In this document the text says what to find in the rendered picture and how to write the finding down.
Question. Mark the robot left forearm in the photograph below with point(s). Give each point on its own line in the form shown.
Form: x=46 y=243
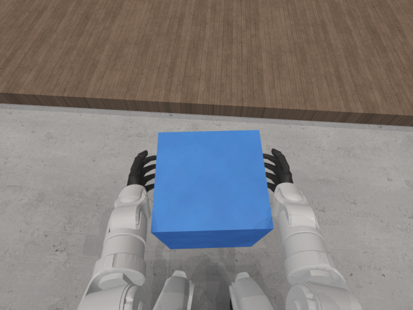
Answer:
x=122 y=259

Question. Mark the robot right thigh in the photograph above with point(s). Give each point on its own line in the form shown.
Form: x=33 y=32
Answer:
x=247 y=294

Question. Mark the left robot hand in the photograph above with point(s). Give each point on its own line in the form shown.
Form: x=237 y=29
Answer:
x=138 y=170

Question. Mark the right robot hand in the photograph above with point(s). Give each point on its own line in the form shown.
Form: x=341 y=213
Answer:
x=281 y=171

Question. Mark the robot right upper arm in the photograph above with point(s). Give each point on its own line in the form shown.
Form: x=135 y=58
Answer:
x=313 y=296

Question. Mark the left robot shin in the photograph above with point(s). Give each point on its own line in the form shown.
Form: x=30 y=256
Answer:
x=179 y=273

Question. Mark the robot left upper arm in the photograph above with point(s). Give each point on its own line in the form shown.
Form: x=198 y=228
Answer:
x=124 y=297

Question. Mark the carton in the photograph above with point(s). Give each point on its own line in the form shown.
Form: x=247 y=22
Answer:
x=210 y=190

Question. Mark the robot right forearm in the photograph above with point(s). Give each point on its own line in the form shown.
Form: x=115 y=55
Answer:
x=307 y=258

